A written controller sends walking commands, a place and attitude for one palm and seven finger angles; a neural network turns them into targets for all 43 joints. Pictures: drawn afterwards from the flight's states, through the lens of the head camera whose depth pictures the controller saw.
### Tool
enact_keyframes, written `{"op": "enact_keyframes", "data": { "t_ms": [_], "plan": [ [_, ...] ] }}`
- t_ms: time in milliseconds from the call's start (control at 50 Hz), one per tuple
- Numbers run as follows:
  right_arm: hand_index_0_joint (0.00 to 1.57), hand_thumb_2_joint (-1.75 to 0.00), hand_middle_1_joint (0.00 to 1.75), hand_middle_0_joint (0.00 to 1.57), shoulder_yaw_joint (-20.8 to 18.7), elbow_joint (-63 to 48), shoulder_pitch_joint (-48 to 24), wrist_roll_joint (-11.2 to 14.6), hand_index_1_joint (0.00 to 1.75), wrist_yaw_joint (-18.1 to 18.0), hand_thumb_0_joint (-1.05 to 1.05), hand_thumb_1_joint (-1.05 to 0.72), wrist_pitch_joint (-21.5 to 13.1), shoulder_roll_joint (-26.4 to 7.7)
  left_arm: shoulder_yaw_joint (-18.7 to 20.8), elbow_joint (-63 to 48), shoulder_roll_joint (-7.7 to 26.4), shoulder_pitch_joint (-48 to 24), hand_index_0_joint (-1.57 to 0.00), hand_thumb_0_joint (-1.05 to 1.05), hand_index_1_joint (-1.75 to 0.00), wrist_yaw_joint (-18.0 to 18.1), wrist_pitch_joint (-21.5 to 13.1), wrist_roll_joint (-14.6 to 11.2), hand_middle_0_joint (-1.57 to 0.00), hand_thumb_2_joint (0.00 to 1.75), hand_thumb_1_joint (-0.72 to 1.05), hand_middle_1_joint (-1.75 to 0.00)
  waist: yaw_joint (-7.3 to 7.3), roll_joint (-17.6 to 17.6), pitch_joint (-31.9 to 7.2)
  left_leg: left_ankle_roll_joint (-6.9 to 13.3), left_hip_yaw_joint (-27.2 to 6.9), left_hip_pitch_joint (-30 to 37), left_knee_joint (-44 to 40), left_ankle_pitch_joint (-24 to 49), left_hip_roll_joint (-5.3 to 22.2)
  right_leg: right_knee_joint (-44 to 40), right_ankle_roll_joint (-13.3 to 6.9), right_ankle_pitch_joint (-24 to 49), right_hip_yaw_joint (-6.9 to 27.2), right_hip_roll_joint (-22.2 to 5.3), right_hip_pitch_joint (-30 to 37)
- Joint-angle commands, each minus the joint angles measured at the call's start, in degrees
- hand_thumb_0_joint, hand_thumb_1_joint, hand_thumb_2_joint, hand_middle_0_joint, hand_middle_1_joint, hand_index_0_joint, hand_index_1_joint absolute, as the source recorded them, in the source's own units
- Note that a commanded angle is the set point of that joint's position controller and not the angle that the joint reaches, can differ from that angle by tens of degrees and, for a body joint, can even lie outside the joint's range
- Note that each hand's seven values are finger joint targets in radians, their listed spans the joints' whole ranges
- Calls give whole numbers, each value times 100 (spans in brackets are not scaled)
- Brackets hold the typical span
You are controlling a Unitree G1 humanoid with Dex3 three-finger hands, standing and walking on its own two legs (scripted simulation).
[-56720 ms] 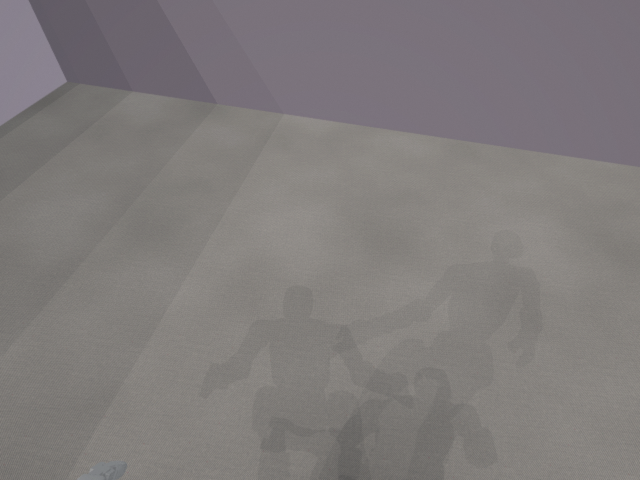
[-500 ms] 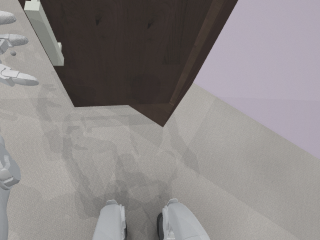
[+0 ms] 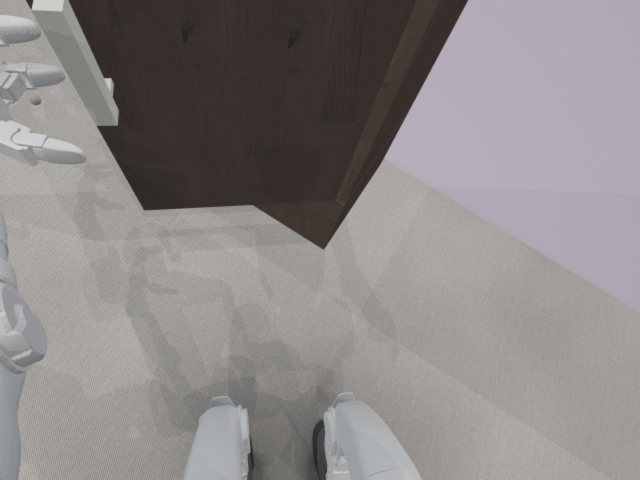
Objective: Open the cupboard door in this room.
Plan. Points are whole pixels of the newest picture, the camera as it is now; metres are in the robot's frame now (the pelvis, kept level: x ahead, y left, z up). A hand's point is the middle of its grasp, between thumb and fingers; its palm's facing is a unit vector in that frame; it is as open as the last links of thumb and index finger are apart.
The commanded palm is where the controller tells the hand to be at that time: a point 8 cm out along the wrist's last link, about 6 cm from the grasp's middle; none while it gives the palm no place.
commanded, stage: slide the fingers in behind the handle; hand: left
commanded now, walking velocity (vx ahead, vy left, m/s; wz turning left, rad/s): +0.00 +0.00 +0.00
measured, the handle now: (85, 54) +0.58 +0.23 +0.08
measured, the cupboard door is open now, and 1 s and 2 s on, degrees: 39 39 40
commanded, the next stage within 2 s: close the thumb around the handle in 1.32 s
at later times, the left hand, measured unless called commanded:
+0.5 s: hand (66, 102) +0.52 +0.24 +0.08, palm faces +0.05 -1.00 +0.00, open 14.0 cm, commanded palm +0.50 +0.27 +0.07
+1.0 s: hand (94, 101) +0.52 +0.21 +0.08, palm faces +0.07 -1.00 -0.01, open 14.0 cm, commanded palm +0.50 +0.24 +0.07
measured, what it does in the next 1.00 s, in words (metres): stands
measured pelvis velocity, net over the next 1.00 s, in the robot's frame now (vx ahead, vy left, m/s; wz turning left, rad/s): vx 0.01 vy -0.01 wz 0.01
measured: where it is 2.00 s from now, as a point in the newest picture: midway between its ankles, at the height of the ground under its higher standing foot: outside the picture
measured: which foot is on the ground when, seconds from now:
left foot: down 0.00-1.00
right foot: down 0.00-1.00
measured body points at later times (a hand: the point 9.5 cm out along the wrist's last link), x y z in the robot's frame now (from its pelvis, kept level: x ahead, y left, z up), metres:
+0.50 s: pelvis +0.00 +0.00 +0.01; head +0.15 +0.04 +0.43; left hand +0.51 +0.29 +0.08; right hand +0.01 -0.27 -0.10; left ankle +0.03 +0.09 -0.64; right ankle +0.02 -0.13 -0.64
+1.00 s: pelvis +0.01 -0.01 +0.01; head +0.15 +0.03 +0.43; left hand +0.51 +0.27 +0.08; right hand +0.01 -0.27 -0.10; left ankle +0.03 +0.09 -0.64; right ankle +0.02 -0.13 -0.64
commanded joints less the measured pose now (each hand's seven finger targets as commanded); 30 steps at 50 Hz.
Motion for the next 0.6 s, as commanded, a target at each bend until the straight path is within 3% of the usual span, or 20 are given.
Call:
{"op": "enact_keyframes", "data": {
  "t_ms": [0,20,60,100,140,160,220,320,400,420,480,520,540,580],
  "plan": [
    [20,-90,30,20,-489,-165,1129,-51,30,-23,0,-90,-37,-1173,107,-1391,1426,-2346,-30,0,-120,164,-417,-110,-30,30,-50,-120,-16,1383,-3172,-108,-481,3522,-719,2660,15,-634,-170,1482,75,107,399],
    [20,-90,30,20,-485,-150,1118,-58,30,-6,0,-90,-36,-1159,85,-1361,1361,-2329,-30,0,-120,191,-404,-110,-30,30,-50,-120,-13,1372,-3054,-107,-461,3445,-738,2561,12,-659,-161,1451,69,106,438],
    [20,-90,30,20,-490,-167,1137,-58,30,-5,0,-90,-25,-1178,261,-1403,1561,-2228,-30,0,-120,251,-431,-100,-30,30,-50,-120,41,1334,-3076,-95,-451,3427,-761,2614,3,-663,-185,1516,80,115,569],
    [20,-90,30,20,-479,-195,1108,-48,30,4,0,-90,-12,-1158,203,-1362,1478,-2172,-30,0,-120,296,-412,-80,-30,30,-50,-120,38,1197,-2976,-79,-399,3294,-778,2518,0,-689,-156,1530,104,112,652],
    [20,-90,30,20,-491,-224,1074,-43,30,28,0,-90,-17,-1125,56,-1487,1268,-2172,-30,0,-120,331,-448,-74,-30,30,-50,-120,45,1319,-2980,-85,-378,3328,-809,2439,-21,-714,-162,1492,105,112,666],
    [20,-90,30,20,-496,-210,1095,-59,30,24,0,-90,-22,-1135,205,-1516,1379,-2164,-30,0,-120,363,-498,-106,-30,30,-50,-120,56,1287,-3002,-86,-400,3392,-801,2555,-11,-687,-181,1544,91,119,666],
    [20,-90,30,20,-493,-188,1078,-43,30,18,0,-90,-25,-1139,157,-1351,1343,-2157,-30,0,-120,379,-499,-112,-30,30,-50,-120,-3,1068,-2868,-56,-339,3102,-798,2354,-30,-729,-142,1558,144,107,815],
    [20,-90,30,20,-521,-196,1071,-44,30,39,0,-90,-25,-1103,6,-1388,1014,-1960,-30,0,-120,364,-548,-156,-30,30,-50,-120,45,1107,-2894,-76,-325,3256,-809,2496,-35,-733,-154,1640,131,109,793],
    [20,-90,30,20,-540,-146,1067,-50,30,37,0,-90,-26,-1105,-127,-1345,800,-2106,-30,0,-120,421,-556,-172,-30,30,-50,-120,-32,1111,-2771,-93,-382,3351,-842,2413,-17,-736,-159,1498,101,99,575],
    [20,-90,30,20,-542,-157,1060,-47,30,47,0,-90,-29,-1097,-170,-1385,728,-2104,-30,0,-120,442,-555,-181,-30,30,-50,-120,-22,1104,-2800,-83,-357,3331,-833,2378,-33,-751,-156,1498,114,96,605],
    [20,-90,30,20,-533,-138,1068,-63,30,42,0,-90,-48,-1102,-20,-1435,928,-2243,-30,0,-120,521,-611,-154,-30,30,-50,-120,2,1027,-2972,-72,-347,3241,-802,2381,-49,-704,-153,1566,145,90,771],
    [20,-90,30,20,-539,-137,1034,-70,30,62,0,-90,-67,-1064,-223,-1483,651,-2303,-30,0,-120,564,-632,-130,-30,30,-50,-120,-36,1147,-2923,-76,-340,3318,-787,2387,-55,-719,-153,1549,149,89,675],
    [20,-90,30,20,-554,-126,1042,-72,30,64,0,-90,-57,-1081,-90,-1537,803,-2224,-30,0,-120,599,-655,-114,-30,30,-50,-120,31,1204,-2975,-94,-346,3376,-801,2416,-45,-718,-171,1545,142,87,697],
    [20,-90,30,20,-545,-134,1036,-73,30,81,0,-90,-48,-1069,-102,-1446,733,-2134,-30,0,-120,632,-675,-117,-30,30,-50,-120,32,1071,-3001,-90,-352,3338,-787,2488,-54,-686,-168,1606,132,96,742]
  ]
}}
